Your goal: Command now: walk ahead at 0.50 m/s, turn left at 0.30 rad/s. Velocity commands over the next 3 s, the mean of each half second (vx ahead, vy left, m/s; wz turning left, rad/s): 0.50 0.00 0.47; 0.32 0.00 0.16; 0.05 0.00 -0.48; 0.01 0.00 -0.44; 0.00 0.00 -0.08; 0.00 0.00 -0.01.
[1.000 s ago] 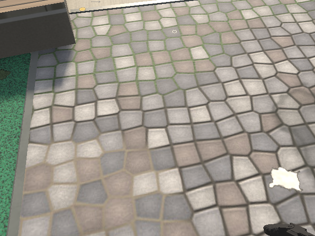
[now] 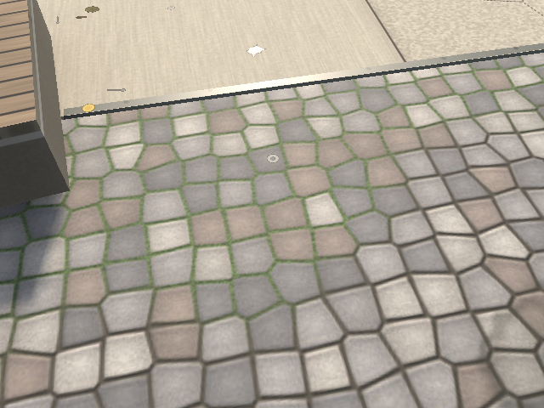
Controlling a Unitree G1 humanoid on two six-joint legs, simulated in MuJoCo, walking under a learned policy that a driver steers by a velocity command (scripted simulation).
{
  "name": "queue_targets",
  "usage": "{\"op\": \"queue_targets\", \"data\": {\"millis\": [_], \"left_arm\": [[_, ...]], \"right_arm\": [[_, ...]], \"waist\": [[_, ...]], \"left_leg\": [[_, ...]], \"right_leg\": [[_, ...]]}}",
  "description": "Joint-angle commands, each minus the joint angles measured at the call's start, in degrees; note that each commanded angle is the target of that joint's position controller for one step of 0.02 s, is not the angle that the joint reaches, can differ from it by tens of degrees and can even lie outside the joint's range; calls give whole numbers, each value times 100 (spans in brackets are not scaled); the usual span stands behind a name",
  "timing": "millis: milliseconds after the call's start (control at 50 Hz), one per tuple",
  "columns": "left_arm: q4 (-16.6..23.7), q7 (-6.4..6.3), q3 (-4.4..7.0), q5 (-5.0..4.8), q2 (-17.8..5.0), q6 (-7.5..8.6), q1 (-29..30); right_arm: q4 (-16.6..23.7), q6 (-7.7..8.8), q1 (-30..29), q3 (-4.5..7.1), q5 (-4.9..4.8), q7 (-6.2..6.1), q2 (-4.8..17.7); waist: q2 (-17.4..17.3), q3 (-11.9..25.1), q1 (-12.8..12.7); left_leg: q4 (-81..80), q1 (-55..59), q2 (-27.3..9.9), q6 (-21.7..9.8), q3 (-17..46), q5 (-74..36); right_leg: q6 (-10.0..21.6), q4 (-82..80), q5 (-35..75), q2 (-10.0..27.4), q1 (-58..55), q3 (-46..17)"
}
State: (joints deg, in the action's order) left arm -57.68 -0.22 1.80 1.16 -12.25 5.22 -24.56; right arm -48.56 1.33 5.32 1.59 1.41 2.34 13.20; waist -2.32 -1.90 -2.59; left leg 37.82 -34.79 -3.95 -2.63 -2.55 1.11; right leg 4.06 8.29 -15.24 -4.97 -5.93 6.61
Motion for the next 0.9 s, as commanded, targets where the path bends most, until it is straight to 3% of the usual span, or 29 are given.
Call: {"op": "queue_targets", "data": {"millis": [20,60,80,100,120,140,160,180,200,220,240,260,320,380,440,540,580,620,640,660,680,700,720,740,780,820,900], "left_arm": [[74,-95,140,33,-778,38,-211],[66,-137,162,53,-912,14,-80],[68,-146,184,68,-992,-28,-37],[108,-152,189,49,-1040,-74,19],[315,-150,145,16,-950,-63,86],[587,-12,62,-82,-433,-15,-244],[656,-5,166,20,-885,28,357],[848,28,154,-37,-850,109,755],[867,25,140,-38,-812,155,854],[877,18,146,24,-764,101,891],[898,22,131,104,-708,-12,793],[923,37,128,145,-648,-118,767],[1114,81,106,169,-555,-283,1102],[1426,98,98,144,-586,-307,1911],[1636,131,65,102,-582,-288,2454],[1978,147,17,37,-673,-200,3070],[1954,129,50,20,-818,-145,2717],[1625,33,162,18,-1067,-56,1545],[1510,-54,257,113,-1381,19,732],[1540,-135,354,256,-1855,0,182],[1470,-101,393,160,-1890,-95,433],[1546,-52,274,65,-1274,-118,839],[1527,-3,155,-1,-818,-91,1070],[1474,16,78,3,-618,-72,1200],[1245,38,51,-56,-649,0,1105],[1111,72,69,-79,-776,35,1023],[989,53,181,-51,-1099,-117,926]], "right_arm": [[503,111,-582,49,21,-1,336],[420,132,-217,103,43,-38,410],[277,152,283,162,57,-61,503],[9,191,1139,252,102,-84,639],[-202,206,2099,413,196,-142,1094],[-176,157,2123,581,137,-182,1672],[-201,97,1937,550,-102,-147,1484],[-134,78,1505,511,-118,-168,1313],[-115,84,1272,442,-92,-167,1004],[-109,103,1120,405,-104,-190,869],[-120,128,1031,360,-133,-212,736],[-125,174,1070,351,-149,-213,744],[-163,245,1313,413,-157,-220,985],[-182,220,1635,427,-151,-214,1004],[-192,192,1938,441,-140,-221,1018],[-157,154,2214,461,-46,-291,1098],[-49,157,1958,492,-29,-335,1205],[61,205,1624,515,-52,-289,1313],[143,261,1610,459,-119,-227,1107],[325,285,1964,322,-295,-235,538],[300,249,2465,336,-194,-261,706],[26,164,2458,351,-55,-310,841],[7,150,2097,320,9,-282,745],[75,129,1870,299,21,-261,640],[133,29,1730,269,121,-206,587],[162,-20,1665,225,107,-180,531],[309,-73,1050,80,-4,-238,417]], "waist": [[541,-434,29],[669,-151,236],[701,160,447],[608,622,809],[187,1231,1175],[-1255,1696,795],[-349,1572,857],[-149,791,705],[293,402,530],[385,163,347],[291,176,177],[223,216,118],[122,101,127],[17,-102,379],[-76,-59,619],[-178,-57,808],[-255,-9,551],[-93,482,-19],[355,1112,-372],[1309,1857,-353],[1938,1968,65],[910,1156,240],[383,631,216],[407,451,302],[844,398,419],[893,617,520],[978,684,413]], "left_leg": [[-336,-52,176,-265,-179,287],[-449,593,523,-505,-451,833],[-562,1142,752,-646,-559,1068],[-931,2229,873,-825,-494,882],[-1050,3731,-36,-1191,749,1189],[-1616,5316,-1609,-2181,3926,1058],[-2019,5244,-1496,-2082,4266,1026],[-2102,4498,-1379,-1911,3385,645],[-2241,3805,-1154,-1708,2892,2],[-2321,3269,-902,-1554,2492,-480],[-2413,2908,-685,-1446,2171,-742],[-2456,2751,-586,-1427,2033,-891],[-2643,2455,-358,-1418,1819,-833],[-2741,2529,-214,-1237,1860,-582],[-2573,2901,-152,-1075,1922,-770],[-2076,3487,-292,-986,2246,-1438],[-1799,3350,-335,-802,2388,-1640],[-690,2919,-24,-551,2262,-2314],[613,2343,367,-399,1934,-1605],[2280,1049,1051,-170,1159,1115],[3049,316,1263,-141,966,3113],[3438,248,891,-130,1110,2712],[3286,391,804,-62,1059,2439],[2977,503,668,-7,999,2346],[2505,804,559,150,781,2239],[2019,1015,549,269,528,2044],[798,1409,576,402,281,1556]], "right_leg": [[503,176,3382,1836,-69,-239],[394,1022,5221,1858,-267,-9],[350,1861,5886,1830,-301,102],[232,3046,5640,1720,94,280],[89,4732,3951,1547,1351,375],[-212,6902,-1014,206,3827,242],[-132,7276,-1181,360,4514,-915],[-107,7043,-627,676,4749,-956],[-133,6591,-289,865,4511,-924],[-207,6251,-238,975,4233,-928],[-308,5972,-226,1045,3894,-936],[-396,5769,-266,1044,3732,-910],[-621,5120,28,1047,3873,-731],[-754,4234,764,1040,4246,-671],[-751,3547,1312,917,4332,-693],[-621,2737,1241,657,4183,-743],[-487,2293,940,558,3444,-822],[-268,1795,728,336,1720,-718],[-24,1587,278,1048,436,-1383],[419,1343,18,2600,-912,-3351],[986,911,967,3074,-802,-5044],[1048,1047,1376,2868,-15,-4353],[997,1071,2366,2509,657,-3421],[854,1025,3209,2195,995,-2743],[780,1015,4762,1805,1313,-2019],[826,1072,5604,1642,1322,-1778],[797,1112,5301,1423,1616,-1630]]}}
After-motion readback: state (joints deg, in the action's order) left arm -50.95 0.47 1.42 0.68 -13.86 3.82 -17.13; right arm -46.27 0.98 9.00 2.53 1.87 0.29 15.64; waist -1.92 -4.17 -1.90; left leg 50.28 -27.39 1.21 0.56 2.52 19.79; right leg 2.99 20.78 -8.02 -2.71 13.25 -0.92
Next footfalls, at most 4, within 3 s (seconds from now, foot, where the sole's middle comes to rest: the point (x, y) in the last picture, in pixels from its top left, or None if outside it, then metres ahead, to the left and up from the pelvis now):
0.10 left None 0.23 0.09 -0.78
0.64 right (303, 376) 0.56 -0.01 -0.78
1.08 left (219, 376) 0.55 0.20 -0.78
1.50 right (311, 392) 0.52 -0.03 -0.78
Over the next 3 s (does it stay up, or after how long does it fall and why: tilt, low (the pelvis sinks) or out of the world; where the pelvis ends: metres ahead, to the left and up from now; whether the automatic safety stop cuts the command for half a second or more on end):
stays up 0.47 0.06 0.01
